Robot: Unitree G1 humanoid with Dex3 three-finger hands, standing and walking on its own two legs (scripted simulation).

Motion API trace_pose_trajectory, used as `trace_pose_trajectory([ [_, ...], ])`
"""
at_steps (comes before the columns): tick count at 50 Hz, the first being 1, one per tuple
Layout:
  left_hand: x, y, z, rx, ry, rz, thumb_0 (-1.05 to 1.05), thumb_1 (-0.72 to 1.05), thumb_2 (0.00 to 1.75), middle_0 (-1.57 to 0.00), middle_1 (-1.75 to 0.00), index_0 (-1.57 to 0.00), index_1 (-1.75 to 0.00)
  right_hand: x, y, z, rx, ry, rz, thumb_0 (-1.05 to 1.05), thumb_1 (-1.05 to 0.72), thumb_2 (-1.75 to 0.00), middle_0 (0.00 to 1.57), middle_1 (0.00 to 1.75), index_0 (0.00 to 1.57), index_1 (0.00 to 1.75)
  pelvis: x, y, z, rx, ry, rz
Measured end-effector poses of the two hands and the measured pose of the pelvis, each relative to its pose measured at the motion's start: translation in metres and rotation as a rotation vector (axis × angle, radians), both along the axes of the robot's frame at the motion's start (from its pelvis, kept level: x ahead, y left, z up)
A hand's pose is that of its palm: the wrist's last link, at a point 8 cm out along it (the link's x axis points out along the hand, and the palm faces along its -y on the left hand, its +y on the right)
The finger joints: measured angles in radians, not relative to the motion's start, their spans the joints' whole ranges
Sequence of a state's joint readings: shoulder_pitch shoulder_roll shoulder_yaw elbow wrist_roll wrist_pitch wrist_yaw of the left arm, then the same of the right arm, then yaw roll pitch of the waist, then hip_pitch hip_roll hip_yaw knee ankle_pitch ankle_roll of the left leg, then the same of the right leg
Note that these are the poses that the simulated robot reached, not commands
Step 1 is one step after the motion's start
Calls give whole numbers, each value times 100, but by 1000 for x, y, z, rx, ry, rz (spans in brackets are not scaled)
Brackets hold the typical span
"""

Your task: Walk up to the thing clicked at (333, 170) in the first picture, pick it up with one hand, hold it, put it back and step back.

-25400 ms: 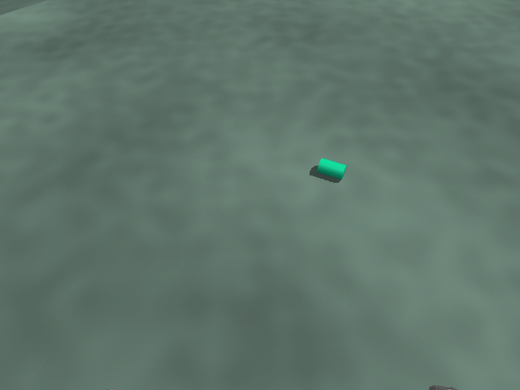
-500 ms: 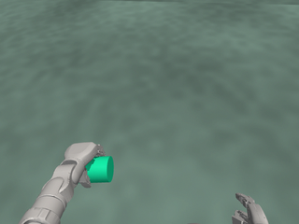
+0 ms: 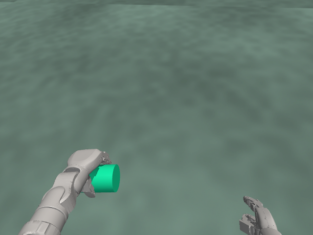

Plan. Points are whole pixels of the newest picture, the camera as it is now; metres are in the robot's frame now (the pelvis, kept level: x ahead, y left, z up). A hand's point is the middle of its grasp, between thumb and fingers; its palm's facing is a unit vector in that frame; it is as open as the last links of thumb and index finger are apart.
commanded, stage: hold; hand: left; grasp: from above
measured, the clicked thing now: (94, 178) +0.28 +0.22 -0.07
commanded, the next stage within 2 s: crouch in 0.36 s
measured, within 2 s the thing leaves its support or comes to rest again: neither
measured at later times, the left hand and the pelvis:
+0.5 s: hand (90, 173) +0.29 +0.22 -0.04, palm faces -0.49 -0.04 -0.87, open 10.3 cm; pelvis +0.01 +0.00 +0.00, yaw +0 degrees
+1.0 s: hand (101, 182) +0.31 +0.24 -0.18, palm faces -0.44 +0.06 -0.90, open 10.3 cm; pelvis -0.02 +0.00 -0.08, yaw +1 degrees
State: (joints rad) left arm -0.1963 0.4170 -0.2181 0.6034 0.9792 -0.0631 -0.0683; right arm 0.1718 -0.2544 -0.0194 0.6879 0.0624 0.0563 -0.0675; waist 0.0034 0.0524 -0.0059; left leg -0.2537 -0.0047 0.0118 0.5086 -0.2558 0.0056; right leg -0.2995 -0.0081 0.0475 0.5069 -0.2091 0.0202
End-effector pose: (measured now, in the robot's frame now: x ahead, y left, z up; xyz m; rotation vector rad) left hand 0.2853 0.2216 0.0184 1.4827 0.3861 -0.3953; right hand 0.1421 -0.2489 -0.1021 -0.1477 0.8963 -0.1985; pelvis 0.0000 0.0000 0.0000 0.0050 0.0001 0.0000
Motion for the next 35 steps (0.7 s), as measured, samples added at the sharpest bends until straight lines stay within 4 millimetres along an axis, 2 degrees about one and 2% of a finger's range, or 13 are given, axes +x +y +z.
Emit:
trace_pose_trajectory([
  [27,8,2,-1,1,3,-6,-2,-2,36,-80,-24,-80,-29,-2,-4,-1,-11,40,-13,2,-89,-89,20,30,20,30,6,0,2,-1,7,3],
  [31,8,3,-8,3,1,-2,-2,-1,35,-79,-25,-80,-29,-4,-6,-2,-12,48,-16,1,-89,-89,20,30,20,30,5,-1,1,0,13,4],
  [35,7,3,-22,7,5,-6,-2,-1,34,-79,-25,-80,-29,-9,-8,-4,-21,68,-15,1,-89,-89,20,30,20,30,3,-2,-2,1,32,9],
])
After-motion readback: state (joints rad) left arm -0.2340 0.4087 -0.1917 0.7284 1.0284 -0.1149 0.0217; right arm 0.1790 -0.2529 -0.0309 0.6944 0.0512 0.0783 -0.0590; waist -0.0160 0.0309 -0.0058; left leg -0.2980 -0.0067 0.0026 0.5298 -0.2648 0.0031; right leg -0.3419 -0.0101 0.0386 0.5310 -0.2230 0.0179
